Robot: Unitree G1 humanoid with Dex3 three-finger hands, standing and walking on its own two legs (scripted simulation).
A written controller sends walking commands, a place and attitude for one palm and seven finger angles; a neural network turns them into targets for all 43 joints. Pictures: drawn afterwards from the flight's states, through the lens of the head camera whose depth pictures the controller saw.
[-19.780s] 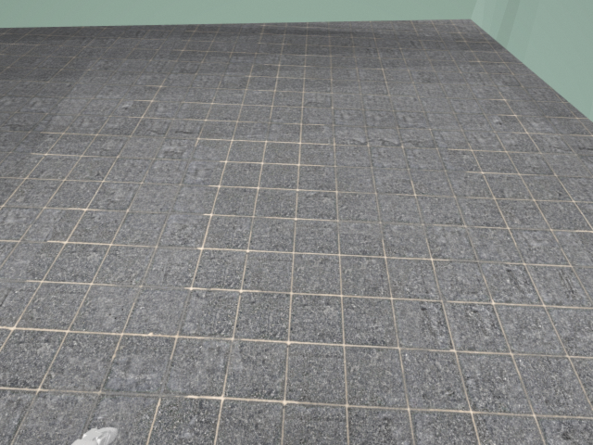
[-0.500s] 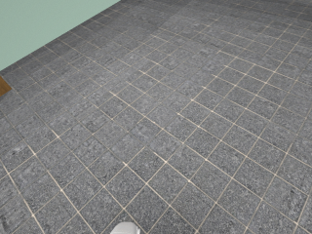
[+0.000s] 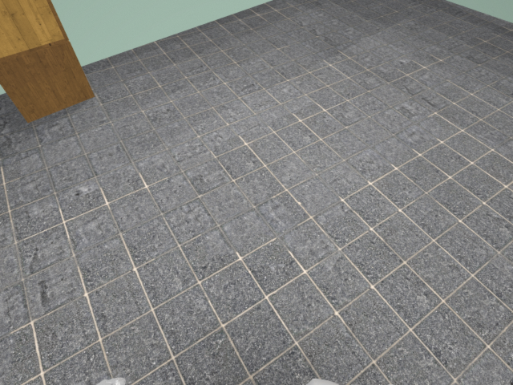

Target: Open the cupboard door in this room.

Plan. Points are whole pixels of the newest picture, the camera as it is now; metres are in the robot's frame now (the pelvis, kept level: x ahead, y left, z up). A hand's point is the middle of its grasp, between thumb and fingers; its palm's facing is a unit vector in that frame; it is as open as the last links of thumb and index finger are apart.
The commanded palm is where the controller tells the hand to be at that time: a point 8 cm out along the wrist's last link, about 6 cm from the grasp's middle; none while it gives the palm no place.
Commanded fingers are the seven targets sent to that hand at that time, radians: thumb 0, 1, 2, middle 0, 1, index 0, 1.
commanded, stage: turn or walk to find it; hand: left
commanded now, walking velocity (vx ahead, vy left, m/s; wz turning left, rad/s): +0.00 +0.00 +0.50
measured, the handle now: out of the picture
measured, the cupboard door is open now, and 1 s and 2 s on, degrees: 0 0 0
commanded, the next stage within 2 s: none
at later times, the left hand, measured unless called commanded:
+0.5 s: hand out of the picture -0.01 +0.18 -0.17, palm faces +0.30 -0.92 -0.24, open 7.4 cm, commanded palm none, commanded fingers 0.00 0.90 0.90 -0.20 -0.30 -0.20 -0.30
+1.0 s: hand out of the picture +0.08 +0.23 -0.15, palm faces +0.47 -0.84 -0.26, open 7.4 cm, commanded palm none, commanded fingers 0.00 0.90 0.90 -0.20 -0.30 -0.20 -0.30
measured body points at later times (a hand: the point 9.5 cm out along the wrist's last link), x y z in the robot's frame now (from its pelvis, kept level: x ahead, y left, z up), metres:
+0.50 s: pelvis -0.01 -0.02 -0.01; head +0.05 -0.01 +0.44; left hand -0.03 +0.23 -0.15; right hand +0.14 -0.25 -0.16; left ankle -0.06 +0.11 -0.71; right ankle +0.00 -0.13 -0.74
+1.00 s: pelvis +0.08 -0.01 -0.01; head +0.12 -0.02 +0.43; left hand +0.06 +0.27 -0.13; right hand +0.21 -0.22 -0.18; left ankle -0.05 +0.09 -0.72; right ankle +0.16 -0.09 -0.74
